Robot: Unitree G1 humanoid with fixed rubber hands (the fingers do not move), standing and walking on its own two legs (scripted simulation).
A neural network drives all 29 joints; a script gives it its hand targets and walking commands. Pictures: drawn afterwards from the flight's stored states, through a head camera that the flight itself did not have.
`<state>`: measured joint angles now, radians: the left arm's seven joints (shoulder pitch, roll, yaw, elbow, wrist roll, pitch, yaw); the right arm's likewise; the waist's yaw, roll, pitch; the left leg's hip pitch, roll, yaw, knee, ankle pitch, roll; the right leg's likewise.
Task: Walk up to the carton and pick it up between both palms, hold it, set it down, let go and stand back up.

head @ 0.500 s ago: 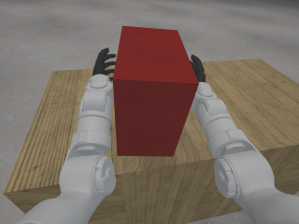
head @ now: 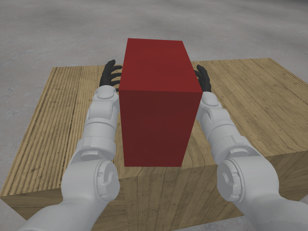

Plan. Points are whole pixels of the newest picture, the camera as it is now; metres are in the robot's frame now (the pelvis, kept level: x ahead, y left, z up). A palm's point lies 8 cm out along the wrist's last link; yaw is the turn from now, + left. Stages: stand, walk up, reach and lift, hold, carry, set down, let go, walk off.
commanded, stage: set down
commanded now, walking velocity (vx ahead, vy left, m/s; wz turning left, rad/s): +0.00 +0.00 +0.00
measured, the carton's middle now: (154, 101) +0.42 +0.00 +0.14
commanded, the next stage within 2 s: none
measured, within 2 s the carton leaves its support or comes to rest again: rests again in 1.48 s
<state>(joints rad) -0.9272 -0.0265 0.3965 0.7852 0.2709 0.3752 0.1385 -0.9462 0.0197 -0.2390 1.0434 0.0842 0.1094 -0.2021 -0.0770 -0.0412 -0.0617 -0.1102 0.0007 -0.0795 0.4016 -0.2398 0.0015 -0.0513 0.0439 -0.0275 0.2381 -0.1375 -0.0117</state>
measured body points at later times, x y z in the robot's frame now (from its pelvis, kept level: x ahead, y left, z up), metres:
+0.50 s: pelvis +0.00 -0.01 +0.00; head -0.03 +0.02 +0.45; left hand +0.44 +0.12 +0.17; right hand +0.42 -0.14 +0.17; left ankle -0.01 +0.11 -0.75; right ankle +0.00 -0.11 -0.75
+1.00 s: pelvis +0.01 +0.00 +0.00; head +0.01 +0.02 +0.45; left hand +0.45 +0.12 +0.13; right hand +0.43 -0.14 +0.13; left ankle -0.01 +0.11 -0.75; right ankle +0.00 -0.11 -0.75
